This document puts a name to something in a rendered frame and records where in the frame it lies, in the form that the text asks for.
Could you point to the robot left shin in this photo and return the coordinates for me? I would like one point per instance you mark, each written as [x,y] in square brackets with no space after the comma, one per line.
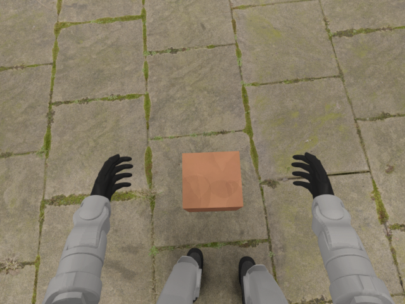
[187,259]

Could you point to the robot right forearm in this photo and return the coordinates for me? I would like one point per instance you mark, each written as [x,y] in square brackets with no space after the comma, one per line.
[352,278]

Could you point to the carton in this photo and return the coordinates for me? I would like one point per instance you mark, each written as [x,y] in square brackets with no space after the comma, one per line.
[211,181]

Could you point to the robot right hand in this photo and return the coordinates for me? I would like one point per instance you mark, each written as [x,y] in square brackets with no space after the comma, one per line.
[317,176]

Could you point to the robot left forearm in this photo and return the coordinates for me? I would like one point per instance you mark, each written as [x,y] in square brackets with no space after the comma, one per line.
[77,280]

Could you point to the robot left hand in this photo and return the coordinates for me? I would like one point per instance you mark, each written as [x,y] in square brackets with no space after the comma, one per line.
[105,182]

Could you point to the robot right foot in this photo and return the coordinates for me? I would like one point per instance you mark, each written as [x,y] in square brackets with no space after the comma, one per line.
[245,264]

